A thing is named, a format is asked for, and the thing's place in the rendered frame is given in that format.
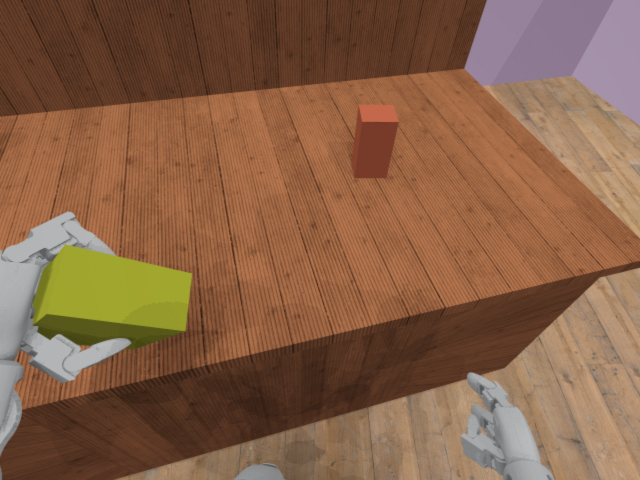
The robot left hand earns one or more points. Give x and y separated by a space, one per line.
21 267

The table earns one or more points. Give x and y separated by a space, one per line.
215 137

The sponge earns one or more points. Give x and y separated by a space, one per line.
90 297

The robot right hand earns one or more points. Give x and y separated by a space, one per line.
509 437

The robot left forearm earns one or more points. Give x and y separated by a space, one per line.
11 372

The robot right forearm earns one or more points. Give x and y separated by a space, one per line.
526 470

